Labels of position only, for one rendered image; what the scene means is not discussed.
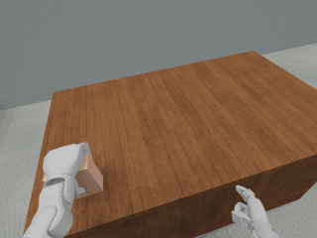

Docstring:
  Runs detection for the sponge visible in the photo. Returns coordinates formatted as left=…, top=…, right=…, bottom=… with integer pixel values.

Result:
left=43, top=154, right=103, bottom=200

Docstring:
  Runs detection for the left robot forearm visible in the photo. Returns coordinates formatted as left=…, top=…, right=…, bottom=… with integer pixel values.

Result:
left=22, top=174, right=76, bottom=238

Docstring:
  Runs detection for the left robot hand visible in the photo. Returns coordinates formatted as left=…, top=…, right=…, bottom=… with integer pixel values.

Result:
left=43, top=142, right=92, bottom=198

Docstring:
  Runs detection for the right robot hand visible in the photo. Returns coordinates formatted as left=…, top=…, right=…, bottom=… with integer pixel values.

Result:
left=231, top=185, right=269, bottom=230

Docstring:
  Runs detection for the table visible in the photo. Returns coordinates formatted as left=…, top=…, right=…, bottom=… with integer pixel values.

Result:
left=23, top=51, right=317, bottom=238

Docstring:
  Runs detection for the right robot forearm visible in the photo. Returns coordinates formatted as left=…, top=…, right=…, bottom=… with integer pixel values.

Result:
left=251, top=220, right=280, bottom=238

